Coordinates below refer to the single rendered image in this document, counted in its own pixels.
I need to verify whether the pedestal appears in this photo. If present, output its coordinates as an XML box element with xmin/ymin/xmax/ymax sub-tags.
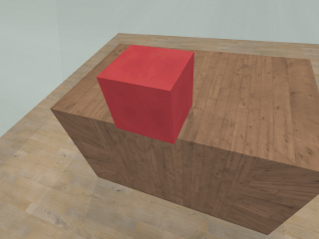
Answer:
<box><xmin>50</xmin><ymin>43</ymin><xmax>319</xmax><ymax>235</ymax></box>

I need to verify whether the carton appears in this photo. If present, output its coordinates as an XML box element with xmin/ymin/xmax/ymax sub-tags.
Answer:
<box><xmin>97</xmin><ymin>45</ymin><xmax>194</xmax><ymax>144</ymax></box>

